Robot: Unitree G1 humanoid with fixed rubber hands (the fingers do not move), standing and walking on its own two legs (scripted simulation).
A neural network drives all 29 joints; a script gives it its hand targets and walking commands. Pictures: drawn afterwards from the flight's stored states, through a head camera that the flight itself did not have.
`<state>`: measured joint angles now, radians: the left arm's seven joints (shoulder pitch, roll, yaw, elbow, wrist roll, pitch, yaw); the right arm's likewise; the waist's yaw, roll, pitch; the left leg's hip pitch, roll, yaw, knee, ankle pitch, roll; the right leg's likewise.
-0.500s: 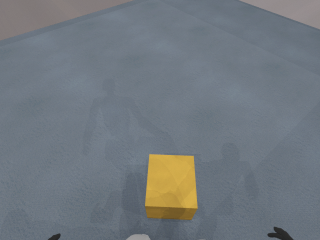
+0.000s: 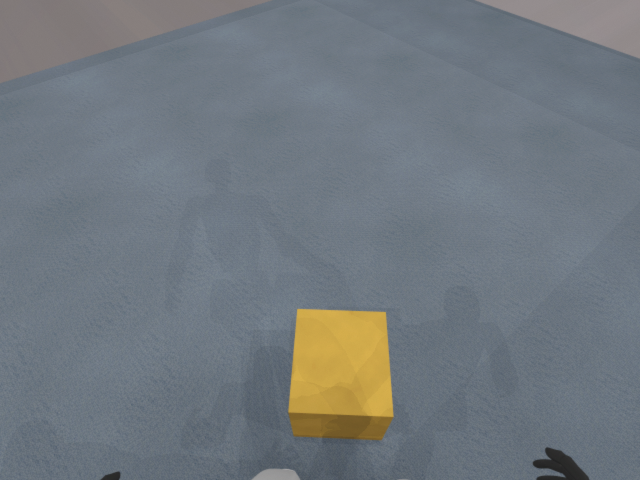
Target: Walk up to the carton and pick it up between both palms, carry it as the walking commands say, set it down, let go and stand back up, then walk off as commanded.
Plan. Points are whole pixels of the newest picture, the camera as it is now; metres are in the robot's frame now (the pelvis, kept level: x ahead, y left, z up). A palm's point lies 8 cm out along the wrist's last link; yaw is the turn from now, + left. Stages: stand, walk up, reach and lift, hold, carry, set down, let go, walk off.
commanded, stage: walk up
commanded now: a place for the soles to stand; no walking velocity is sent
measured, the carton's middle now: (339, 374) +0.47 -0.03 -0.63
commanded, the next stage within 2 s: reach and lift in 1.68 s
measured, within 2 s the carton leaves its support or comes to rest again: neither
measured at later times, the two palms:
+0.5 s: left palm out of the picture +0.08 +0.31 -0.11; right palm out of the picture +0.10 -0.30 -0.10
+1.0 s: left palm out of the picture +0.04 +0.36 -0.11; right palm out of the picture +0.11 -0.25 -0.10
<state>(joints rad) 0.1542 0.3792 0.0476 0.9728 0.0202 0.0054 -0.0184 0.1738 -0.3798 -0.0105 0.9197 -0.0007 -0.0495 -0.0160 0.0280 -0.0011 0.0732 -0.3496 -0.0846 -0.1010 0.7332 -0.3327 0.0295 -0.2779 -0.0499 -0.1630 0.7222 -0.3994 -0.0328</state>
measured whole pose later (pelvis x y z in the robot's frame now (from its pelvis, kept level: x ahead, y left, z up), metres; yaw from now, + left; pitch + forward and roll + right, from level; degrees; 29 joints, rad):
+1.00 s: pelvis -0.01 +0.04 +0.00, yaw +2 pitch -3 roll -1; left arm 0.15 0.38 0.05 1.03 0.01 -0.01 -0.01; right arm 0.13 -0.36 -0.01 0.92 0.00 -0.01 0.00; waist 0.03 0.00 0.10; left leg -0.36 -0.02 -0.10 0.71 -0.30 -0.02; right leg -0.28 -0.10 -0.13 0.70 -0.37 0.01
